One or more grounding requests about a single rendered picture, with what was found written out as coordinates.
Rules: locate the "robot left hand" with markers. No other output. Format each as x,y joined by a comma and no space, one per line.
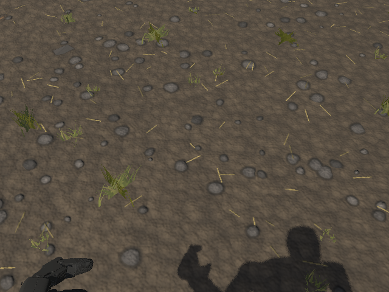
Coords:
54,272

